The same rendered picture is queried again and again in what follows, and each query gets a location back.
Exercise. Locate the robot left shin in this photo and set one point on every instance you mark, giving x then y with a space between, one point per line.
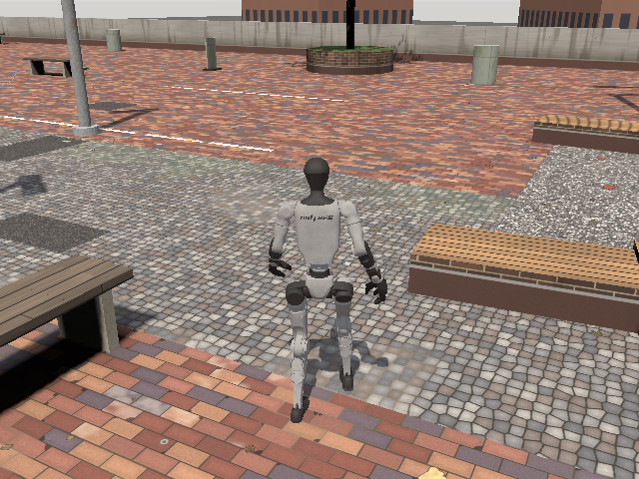
298 373

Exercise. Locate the robot right forearm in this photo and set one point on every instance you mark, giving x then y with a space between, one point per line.
370 265

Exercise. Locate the robot right hand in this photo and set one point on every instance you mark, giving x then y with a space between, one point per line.
381 289

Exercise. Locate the robot left upper arm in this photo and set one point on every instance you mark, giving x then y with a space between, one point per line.
285 213

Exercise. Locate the robot right foot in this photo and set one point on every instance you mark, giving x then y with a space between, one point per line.
347 381

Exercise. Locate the robot left forearm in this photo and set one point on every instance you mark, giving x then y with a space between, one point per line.
274 257

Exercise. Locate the robot left hand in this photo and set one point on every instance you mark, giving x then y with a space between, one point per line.
273 269

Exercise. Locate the robot right upper arm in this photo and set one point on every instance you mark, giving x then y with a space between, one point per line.
349 211

